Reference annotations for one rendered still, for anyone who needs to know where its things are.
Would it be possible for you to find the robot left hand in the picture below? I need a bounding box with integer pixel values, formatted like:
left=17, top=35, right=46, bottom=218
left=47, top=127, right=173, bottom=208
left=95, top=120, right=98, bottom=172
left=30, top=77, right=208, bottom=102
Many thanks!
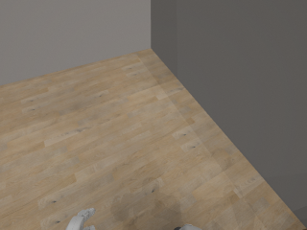
left=65, top=208, right=96, bottom=230

